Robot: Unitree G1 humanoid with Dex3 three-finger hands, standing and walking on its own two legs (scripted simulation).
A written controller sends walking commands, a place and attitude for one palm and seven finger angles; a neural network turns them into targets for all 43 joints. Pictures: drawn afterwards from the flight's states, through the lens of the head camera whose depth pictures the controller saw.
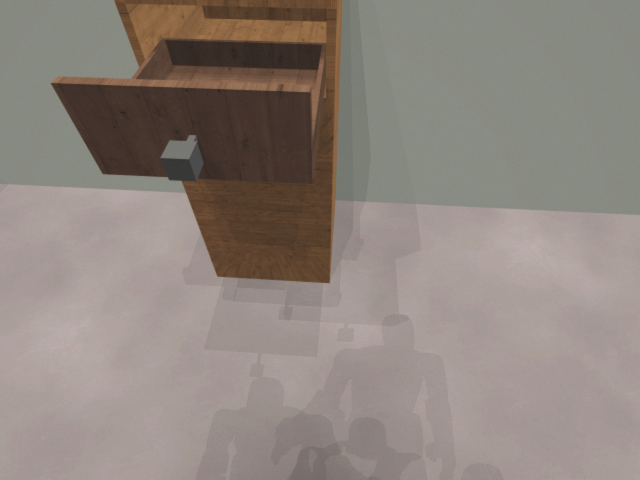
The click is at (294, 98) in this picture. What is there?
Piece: drawer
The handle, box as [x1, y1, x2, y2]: [160, 135, 203, 180]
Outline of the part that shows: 195,135 189,135 186,141 169,140 160,157 169,179 196,180 203,163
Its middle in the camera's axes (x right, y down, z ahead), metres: -0.21 -0.14 +0.61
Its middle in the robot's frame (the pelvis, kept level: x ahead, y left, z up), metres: +0.56 +0.24 +0.09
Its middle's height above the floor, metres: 0.87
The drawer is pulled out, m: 0.30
